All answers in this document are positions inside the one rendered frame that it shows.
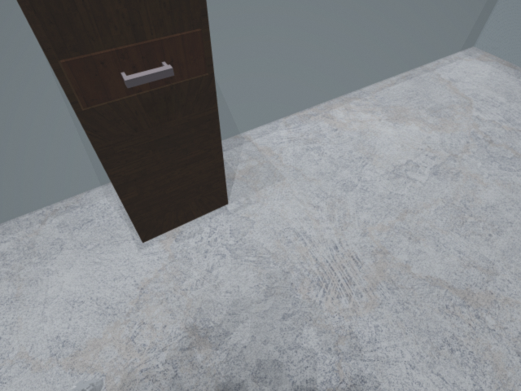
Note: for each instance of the cabinet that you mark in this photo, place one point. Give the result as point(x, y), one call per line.
point(161, 148)

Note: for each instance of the drawer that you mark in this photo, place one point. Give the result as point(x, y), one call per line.
point(96, 77)

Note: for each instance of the handle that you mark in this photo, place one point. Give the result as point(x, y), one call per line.
point(154, 74)

